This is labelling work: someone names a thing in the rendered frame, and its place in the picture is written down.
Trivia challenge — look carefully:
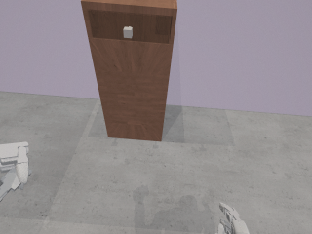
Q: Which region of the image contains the handle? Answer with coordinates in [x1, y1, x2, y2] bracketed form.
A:
[123, 26, 133, 39]

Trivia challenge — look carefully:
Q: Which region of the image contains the drawer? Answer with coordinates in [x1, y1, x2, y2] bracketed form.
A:
[88, 9, 172, 44]

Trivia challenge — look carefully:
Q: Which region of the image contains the cabinet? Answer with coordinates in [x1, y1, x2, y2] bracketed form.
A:
[81, 0, 177, 142]

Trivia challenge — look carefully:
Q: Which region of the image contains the robot right hand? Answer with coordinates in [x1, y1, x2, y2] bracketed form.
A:
[215, 202, 250, 234]

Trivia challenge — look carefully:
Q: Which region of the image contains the robot left hand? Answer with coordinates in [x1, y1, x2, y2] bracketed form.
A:
[0, 141, 32, 202]

